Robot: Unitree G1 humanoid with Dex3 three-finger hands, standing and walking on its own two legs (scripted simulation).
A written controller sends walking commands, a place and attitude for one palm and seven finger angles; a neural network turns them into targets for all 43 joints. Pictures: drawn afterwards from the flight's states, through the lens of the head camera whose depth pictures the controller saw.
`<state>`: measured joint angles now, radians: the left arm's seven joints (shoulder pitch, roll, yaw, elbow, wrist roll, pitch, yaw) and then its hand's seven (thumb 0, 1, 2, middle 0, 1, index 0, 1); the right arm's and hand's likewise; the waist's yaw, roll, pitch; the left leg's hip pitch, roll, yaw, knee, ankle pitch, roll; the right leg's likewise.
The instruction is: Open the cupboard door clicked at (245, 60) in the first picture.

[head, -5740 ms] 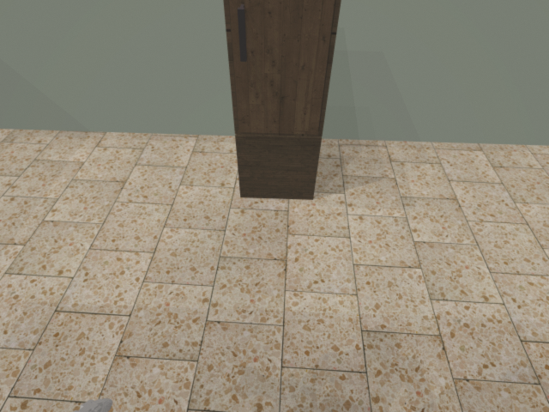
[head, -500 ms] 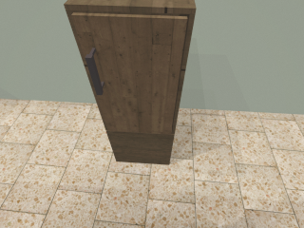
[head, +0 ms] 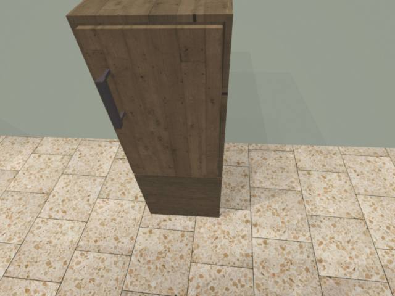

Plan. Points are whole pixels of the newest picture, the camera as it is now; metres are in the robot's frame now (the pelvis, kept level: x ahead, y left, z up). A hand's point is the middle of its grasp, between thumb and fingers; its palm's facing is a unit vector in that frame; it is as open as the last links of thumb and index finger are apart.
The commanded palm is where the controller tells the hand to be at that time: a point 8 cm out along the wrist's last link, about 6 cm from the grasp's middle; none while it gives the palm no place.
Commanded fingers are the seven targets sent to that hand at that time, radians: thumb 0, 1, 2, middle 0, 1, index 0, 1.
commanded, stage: shuffle to correct the standing spot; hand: left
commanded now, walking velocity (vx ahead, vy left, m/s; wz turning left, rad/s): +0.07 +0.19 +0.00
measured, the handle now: (112, 100) +0.58 +0.28 +0.07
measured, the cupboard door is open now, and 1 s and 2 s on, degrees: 0 0 0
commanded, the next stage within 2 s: come to a stop and stand still in 0.54 s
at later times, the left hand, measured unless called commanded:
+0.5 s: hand out of the picture +0.02 +0.22 -0.18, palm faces +0.09 -0.96 -0.26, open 7.4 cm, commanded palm none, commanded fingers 0.00 0.90 0.90 -0.20 -0.30 -0.20 -0.30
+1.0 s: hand out of the picture +0.12 +0.24 -0.17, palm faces +0.05 -0.97 -0.24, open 7.3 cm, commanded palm none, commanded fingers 0.00 0.90 0.90 -0.20 -0.30 -0.20 -0.30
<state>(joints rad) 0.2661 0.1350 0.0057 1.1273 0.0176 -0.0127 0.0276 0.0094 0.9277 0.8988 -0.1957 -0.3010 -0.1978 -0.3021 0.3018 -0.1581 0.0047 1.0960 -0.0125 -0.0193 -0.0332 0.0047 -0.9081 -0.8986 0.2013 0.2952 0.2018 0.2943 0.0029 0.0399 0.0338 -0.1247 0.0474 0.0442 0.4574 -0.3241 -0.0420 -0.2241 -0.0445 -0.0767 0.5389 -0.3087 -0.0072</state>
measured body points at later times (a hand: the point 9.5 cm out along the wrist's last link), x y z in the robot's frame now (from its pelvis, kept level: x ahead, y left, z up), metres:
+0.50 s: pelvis +0.01 +0.03 -0.01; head +0.05 +0.02 +0.43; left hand +0.02 +0.27 -0.16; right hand +0.02 -0.20 -0.18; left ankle -0.05 +0.14 -0.73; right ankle -0.01 -0.11 -0.74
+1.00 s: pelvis +0.05 +0.06 +0.00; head +0.09 +0.04 +0.44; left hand +0.11 +0.29 -0.15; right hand +0.08 -0.16 -0.17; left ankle +0.01 +0.16 -0.74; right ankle +0.05 -0.02 -0.74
